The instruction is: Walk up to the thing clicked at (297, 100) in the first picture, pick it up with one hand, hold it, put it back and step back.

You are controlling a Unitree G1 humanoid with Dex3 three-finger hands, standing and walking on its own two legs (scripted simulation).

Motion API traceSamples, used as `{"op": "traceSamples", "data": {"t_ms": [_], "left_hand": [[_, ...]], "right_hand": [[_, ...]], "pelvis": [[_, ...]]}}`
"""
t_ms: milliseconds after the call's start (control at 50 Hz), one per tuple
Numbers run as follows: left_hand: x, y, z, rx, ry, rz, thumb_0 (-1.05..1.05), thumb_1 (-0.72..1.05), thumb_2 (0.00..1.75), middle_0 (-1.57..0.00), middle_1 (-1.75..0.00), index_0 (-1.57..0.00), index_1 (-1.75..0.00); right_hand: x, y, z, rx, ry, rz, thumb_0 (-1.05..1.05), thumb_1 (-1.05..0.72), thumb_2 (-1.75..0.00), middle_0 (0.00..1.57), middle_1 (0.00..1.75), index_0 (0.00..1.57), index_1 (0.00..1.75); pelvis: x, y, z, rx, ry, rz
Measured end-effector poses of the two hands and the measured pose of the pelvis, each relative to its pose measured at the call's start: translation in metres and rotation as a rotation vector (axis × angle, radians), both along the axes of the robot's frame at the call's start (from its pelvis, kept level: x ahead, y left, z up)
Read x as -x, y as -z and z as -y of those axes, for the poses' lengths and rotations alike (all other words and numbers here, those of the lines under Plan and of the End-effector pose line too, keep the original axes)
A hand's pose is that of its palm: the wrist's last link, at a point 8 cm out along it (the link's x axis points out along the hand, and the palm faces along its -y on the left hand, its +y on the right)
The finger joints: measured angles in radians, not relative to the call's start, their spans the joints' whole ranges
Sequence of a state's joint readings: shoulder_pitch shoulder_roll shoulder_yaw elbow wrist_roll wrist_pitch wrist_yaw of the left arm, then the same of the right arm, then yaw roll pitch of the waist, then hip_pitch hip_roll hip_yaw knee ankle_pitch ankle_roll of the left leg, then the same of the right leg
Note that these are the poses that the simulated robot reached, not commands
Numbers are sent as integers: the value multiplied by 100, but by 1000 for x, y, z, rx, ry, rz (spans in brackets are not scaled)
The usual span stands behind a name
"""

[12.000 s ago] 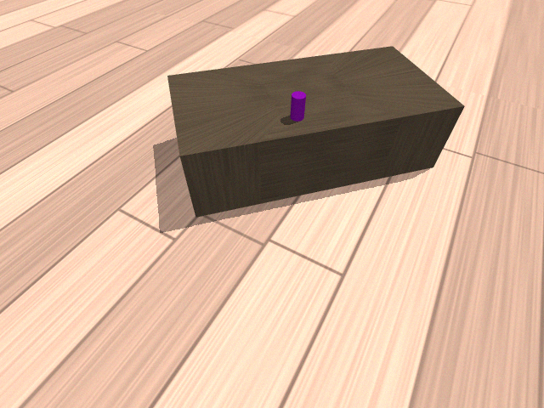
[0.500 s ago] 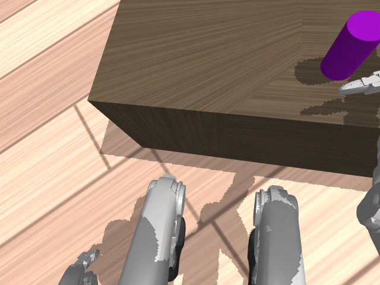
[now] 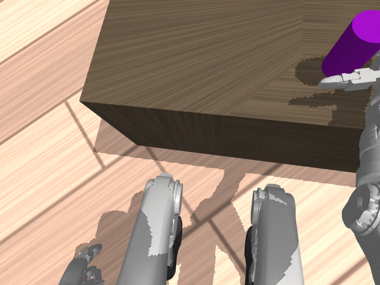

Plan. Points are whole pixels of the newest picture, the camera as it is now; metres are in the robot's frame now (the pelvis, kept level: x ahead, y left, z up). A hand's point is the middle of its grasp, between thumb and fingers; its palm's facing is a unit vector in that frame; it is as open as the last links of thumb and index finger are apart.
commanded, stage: close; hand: right
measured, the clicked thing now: (353, 49) +0.55 -0.24 +0.02
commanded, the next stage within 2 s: settle in 0.70 s
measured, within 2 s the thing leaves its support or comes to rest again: leaves its support in 1.08 s
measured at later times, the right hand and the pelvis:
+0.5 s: hand (353, 45) +0.55 -0.24 +0.03, palm faces +0.18 +0.98 -0.02, open 12.0 cm; pelvis +0.00 -0.01 +0.00, yaw +0 degrees
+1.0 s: hand (351, 46) +0.55 -0.23 +0.03, palm faces +0.19 +0.98 -0.04, open 8.6 cm; pelvis +0.00 +0.00 +0.00, yaw +0 degrees
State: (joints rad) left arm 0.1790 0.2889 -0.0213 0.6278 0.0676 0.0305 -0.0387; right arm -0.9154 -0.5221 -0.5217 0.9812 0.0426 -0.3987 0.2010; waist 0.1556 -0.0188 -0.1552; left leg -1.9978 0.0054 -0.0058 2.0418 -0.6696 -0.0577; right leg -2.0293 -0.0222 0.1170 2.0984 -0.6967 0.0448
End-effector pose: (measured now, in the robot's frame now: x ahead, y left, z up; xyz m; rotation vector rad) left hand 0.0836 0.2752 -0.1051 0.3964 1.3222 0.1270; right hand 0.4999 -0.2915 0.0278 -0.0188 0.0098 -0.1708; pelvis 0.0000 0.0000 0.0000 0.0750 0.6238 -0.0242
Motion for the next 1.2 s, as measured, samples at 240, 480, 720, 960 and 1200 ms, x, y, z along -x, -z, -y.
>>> {"op": "traceSamples", "data": {"t_ms": [240,480,720,960,1200], "left_hand": [[11,0,2,-9,-4,-21,0,90,91,-20,-29,-20,-30],[27,-1,6,-7,-29,-65,0,91,90,-20,-30,-20,-30],[29,-7,6,-8,-39,-64,0,91,90,-20,-29,-20,-29],[26,-4,2,-15,-29,-62,0,92,89,-20,-29,-21,-29],[21,-25,8,-6,-61,-42,0,92,89,-20,-29,-21,-29]], "right_hand": [[-11,2,-1,0,0,2,-1,31,-7,33,15,30,16],[-19,0,-5,2,8,0,-1,21,-25,66,42,64,43],[-17,-1,-5,-3,21,-14,0,15,-59,90,79,86,80],[-17,-2,-8,11,17,-1,-1,16,-105,82,99,79,99],[-14,-34,-8,17,32,-10,-1,18,-106,83,98,80,98]], "pelvis": [[3,4,3,-3,2,-4],[3,4,5,-9,3,-5],[4,-1,5,-6,4,-7],[5,1,4,-5,5,-4],[1,-24,4,-1,6,5]]}}
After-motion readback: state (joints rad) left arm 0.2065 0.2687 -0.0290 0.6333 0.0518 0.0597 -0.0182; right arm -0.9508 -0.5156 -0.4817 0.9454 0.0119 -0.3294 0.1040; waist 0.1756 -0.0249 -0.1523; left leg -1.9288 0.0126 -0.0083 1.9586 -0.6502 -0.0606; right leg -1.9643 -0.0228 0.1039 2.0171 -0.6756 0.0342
